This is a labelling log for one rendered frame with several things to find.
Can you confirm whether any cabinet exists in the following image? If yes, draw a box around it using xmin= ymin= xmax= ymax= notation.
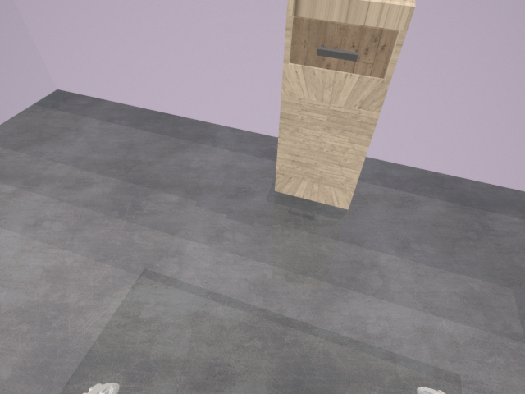
xmin=275 ymin=0 xmax=415 ymax=210

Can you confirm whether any handle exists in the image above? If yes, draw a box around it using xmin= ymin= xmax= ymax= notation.
xmin=317 ymin=44 xmax=358 ymax=62

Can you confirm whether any drawer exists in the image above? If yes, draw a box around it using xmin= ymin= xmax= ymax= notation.
xmin=290 ymin=16 xmax=399 ymax=79

